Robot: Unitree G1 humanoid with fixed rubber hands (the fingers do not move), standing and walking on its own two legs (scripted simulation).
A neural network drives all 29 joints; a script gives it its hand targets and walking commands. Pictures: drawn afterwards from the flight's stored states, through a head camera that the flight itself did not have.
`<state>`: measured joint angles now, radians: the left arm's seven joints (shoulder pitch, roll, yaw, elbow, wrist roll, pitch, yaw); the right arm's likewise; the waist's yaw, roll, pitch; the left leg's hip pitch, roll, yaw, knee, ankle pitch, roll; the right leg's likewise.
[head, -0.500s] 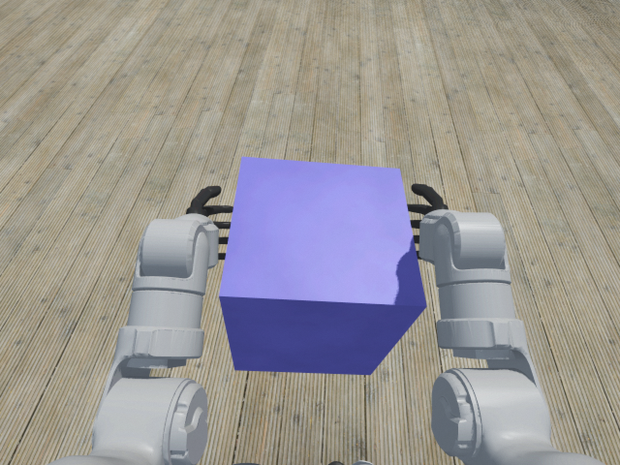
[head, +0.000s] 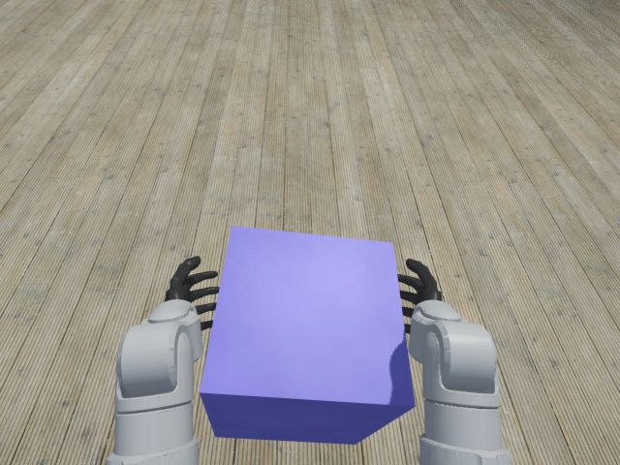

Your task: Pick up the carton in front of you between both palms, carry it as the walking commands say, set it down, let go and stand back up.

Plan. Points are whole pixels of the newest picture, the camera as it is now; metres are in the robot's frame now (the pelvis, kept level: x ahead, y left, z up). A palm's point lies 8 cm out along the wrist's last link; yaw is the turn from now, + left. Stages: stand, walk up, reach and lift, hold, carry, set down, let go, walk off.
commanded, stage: carry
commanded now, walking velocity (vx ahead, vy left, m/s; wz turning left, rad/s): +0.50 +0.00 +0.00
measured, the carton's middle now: (299, 345) +0.29 +0.02 -0.03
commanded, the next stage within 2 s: none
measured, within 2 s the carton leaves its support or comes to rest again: neither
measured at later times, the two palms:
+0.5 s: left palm (241, 164) +0.55 +0.12 +0.07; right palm (413, 159) +0.58 -0.17 +0.07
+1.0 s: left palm (244, 121) +0.67 +0.13 +0.07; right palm (400, 116) +0.69 -0.16 +0.08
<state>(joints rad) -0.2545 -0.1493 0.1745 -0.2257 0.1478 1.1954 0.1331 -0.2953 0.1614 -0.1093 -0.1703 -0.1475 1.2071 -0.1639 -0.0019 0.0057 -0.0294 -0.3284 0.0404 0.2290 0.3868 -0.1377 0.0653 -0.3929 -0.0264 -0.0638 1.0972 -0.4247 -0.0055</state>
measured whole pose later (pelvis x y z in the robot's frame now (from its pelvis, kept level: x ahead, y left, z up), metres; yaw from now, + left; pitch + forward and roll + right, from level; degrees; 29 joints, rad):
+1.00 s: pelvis +0.41 -0.02 -0.01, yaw +1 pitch +4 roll +0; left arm -0.22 -0.14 0.12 -0.15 0.18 1.21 0.11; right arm -0.28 0.16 -0.12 -0.12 -0.16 1.18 -0.17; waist 0.00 0.00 -0.15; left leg -0.30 0.08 0.20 0.52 -0.27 0.00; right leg -0.19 -0.08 -0.17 0.49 -0.35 0.03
